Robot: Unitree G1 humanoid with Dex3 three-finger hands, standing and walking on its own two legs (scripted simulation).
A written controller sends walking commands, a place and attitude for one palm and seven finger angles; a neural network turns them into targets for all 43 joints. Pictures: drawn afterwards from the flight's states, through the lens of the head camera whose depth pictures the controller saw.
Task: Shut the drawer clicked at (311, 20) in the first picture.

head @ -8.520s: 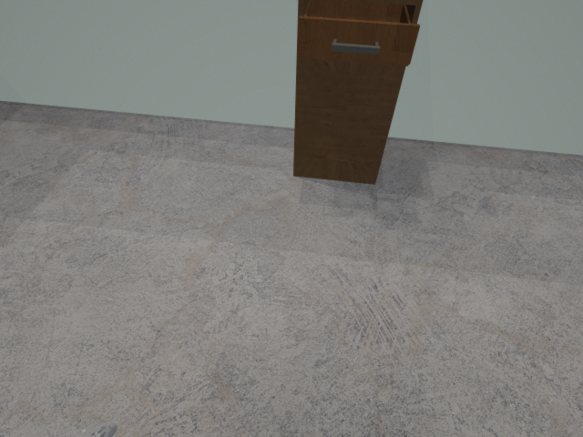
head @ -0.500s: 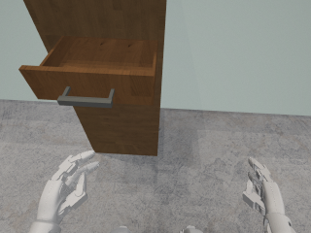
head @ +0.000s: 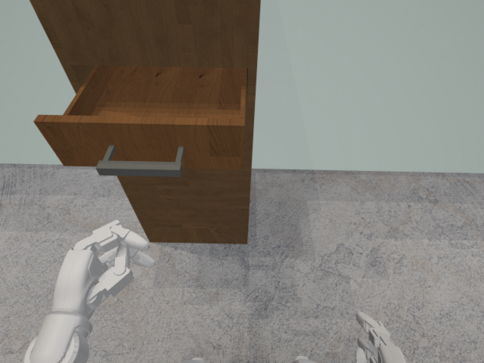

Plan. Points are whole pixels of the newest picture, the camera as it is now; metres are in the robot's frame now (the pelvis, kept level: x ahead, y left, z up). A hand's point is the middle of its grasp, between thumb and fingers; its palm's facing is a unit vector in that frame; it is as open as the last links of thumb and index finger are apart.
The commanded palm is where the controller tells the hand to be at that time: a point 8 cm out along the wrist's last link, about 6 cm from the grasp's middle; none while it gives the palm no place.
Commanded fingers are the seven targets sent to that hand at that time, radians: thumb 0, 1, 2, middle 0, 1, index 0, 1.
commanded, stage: raise the hand and make a fist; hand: left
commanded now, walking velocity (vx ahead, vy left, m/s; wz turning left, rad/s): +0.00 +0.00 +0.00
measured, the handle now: (143, 160) +0.46 +0.22 +0.06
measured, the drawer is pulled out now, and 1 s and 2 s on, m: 0.19 0.19 0.19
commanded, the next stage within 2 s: bring the fist close to the handle in 1.02 s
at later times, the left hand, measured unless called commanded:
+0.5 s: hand (117, 237) +0.26 +0.18 +0.13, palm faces +0.04 -1.00 -0.07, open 3.2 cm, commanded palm +0.23 +0.23 +0.15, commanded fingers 0.00 0.90 0.90 -1.40 -1.60 -1.40 -1.60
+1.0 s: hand (111, 231) +0.25 +0.18 +0.15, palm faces +0.06 -1.00 -0.07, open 3.3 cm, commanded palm +0.23 +0.23 +0.16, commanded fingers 0.00 0.90 0.90 -1.40 -1.60 -1.40 -1.60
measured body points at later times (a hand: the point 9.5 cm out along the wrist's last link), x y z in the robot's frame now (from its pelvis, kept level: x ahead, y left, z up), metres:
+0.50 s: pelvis +0.03 -0.01 +0.02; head +0.03 -0.01 +0.47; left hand +0.25 +0.23 +0.14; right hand +0.22 -0.21 -0.04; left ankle +0.00 +0.12 -0.69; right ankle +0.03 -0.14 -0.69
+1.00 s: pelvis +0.02 -0.01 +0.03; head +0.01 -0.03 +0.48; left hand +0.25 +0.23 +0.16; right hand +0.20 -0.23 -0.03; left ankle +0.00 +0.12 -0.69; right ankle +0.03 -0.14 -0.69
